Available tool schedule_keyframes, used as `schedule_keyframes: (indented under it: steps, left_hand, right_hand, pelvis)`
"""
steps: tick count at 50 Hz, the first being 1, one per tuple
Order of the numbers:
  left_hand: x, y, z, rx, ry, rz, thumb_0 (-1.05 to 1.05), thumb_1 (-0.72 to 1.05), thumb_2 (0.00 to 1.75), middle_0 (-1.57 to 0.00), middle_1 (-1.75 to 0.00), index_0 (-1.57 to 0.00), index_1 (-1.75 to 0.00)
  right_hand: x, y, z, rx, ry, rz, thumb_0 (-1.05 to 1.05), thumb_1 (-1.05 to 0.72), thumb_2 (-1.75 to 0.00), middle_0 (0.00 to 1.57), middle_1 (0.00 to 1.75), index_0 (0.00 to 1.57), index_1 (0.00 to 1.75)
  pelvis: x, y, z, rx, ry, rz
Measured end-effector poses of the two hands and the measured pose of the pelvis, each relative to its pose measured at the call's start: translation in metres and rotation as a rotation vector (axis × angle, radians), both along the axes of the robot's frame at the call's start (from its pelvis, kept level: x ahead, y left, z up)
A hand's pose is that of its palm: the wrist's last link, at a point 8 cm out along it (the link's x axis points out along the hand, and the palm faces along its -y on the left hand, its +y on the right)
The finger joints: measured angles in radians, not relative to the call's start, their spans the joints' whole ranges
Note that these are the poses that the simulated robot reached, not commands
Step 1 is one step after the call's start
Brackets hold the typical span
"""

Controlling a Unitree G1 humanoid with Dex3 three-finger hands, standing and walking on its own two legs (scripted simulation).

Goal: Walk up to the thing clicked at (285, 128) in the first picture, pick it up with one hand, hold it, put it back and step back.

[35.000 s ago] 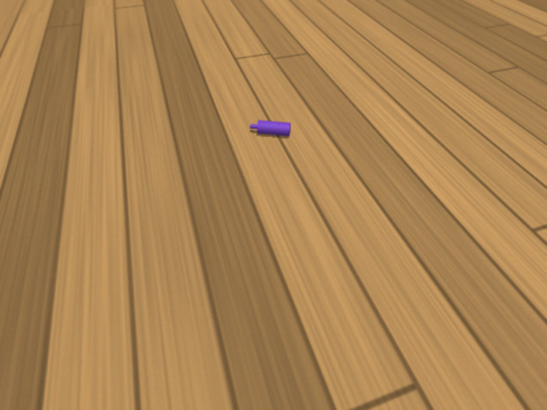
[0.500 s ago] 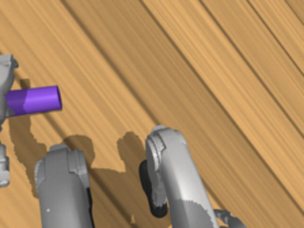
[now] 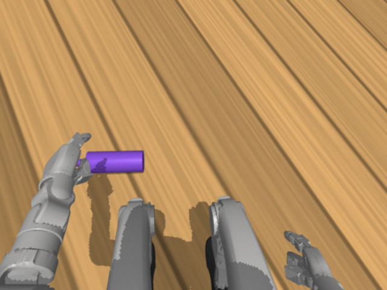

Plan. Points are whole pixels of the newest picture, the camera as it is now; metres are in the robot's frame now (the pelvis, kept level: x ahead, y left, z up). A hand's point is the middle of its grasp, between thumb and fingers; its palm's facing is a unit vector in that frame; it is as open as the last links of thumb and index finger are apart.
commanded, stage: home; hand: left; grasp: from above
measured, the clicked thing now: (109, 161) +0.48 +0.27 -0.44
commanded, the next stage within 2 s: none
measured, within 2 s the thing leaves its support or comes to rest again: neither
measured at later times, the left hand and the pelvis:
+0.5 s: hand (45, 215) +0.26 +0.21 +0.09, palm faces +0.12 -0.97 -0.23, open 7.4 cm; pelvis +0.04 +0.00 +0.18, yaw +4 degrees
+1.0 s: hand out of the picture +0.21 +0.20 +0.19, palm faces +0.15 -0.97 -0.20, open 7.4 cm; pelvis +0.08 +0.00 +0.24, yaw +6 degrees
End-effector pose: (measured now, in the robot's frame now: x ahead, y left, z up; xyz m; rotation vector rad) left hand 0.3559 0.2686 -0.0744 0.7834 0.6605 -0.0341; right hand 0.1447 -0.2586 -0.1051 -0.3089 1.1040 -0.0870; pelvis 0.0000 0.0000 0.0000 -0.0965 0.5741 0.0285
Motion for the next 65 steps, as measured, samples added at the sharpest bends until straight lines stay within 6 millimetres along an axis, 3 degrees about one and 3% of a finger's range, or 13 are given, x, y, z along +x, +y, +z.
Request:
schedule_keyframes:
  steps: [6,12,22,30,37,42,51,65]
  left_hand:
    - [-0.048,-0.002,0.04,-0.158,0.011,0.144,0.01,0.87,0.91,-0.22,-0.33,-0.22,-0.32]
    - [-0.085,-0.006,0.082,-0.299,0.045,0.289,0.01,0.89,0.9,-0.21,-0.31,-0.21,-0.31]
    - [-0.115,-0.014,0.166,-0.443,0.078,0.456,0.02,0.9,0.9,-0.2,-0.3,-0.21,-0.3]
    - [-0.13,-0.017,0.23,-0.475,0.073,0.484,0.01,0.91,0.89,-0.2,-0.3,-0.21,-0.3]
    - [-0.146,-0.021,0.276,-0.484,0.05,0.483,0.01,0.91,0.89,-0.2,-0.3,-0.21,-0.3]
    - [-0.156,-0.023,0.29,-0.489,0.041,0.483,0.01,0.91,0.89,-0.2,-0.3,-0.21,-0.3]
    - [-0.164,-0.027,0.287,-0.501,0.055,0.496,0.01,0.91,0.89,-0.2,-0.3,-0.21,-0.3]
    - [-0.164,-0.031,0.287,-0.495,0.053,0.485,0.02,0.91,0.89,-0.2,-0.3,-0.21,-0.3]
  right_hand:
    - [0.047,0.007,0.058,-0.022,-0.171,0.042,0.01,-0.9,-0.9,0.2,0.3,0.2,0.29]
    - [0.071,0.025,0.111,-0.004,-0.279,0.057,0.01,-0.9,-0.9,0.2,0.3,0.2,0.29]
    - [0.071,0.049,0.185,0.019,-0.324,0.019,0.01,-0.9,-0.9,0.2,0.3,0.2,0.29]
    - [0.066,0.045,0.232,-0.004,-0.357,-0.033,0.01,-0.9,-0.9,0.2,0.3,0.2,0.3]
    - [0.077,0.038,0.265,-0.019,-0.432,-0.051,0.01,-0.9,-0.9,0.2,0.3,0.2,0.29]
    - [0.093,0.037,0.28,-0.02,-0.503,-0.031,0.01,-0.9,-0.9,0.2,0.3,0.2,0.29]
    - [0.114,0.039,0.293,-0.012,-0.58,0.029,0.01,-0.9,-0.9,0.2,0.3,0.2,0.29]
    - [0.1,0.035,0.284,-0.011,-0.538,0.021,0.02,-0.9,-0.9,0.2,0.3,0.2,0.3]
  pelvis:
    - [0.001,-0.001,0.041,0.007,-0.058,0.019]
    - [0.008,-0.001,0.082,0.014,-0.111,0.033]
    - [0.034,0.002,0.157,0.027,-0.21,0.056]
    - [0.057,0.005,0.202,0.04,-0.29,0.062]
    - [0.073,0.006,0.227,0.052,-0.35,0.067]
    - [0.078,0.005,0.234,0.059,-0.38,0.073]
    - [0.076,0.0,0.235,0.069,-0.401,0.082]
    - [0.073,-0.003,0.234,0.071,-0.407,0.079]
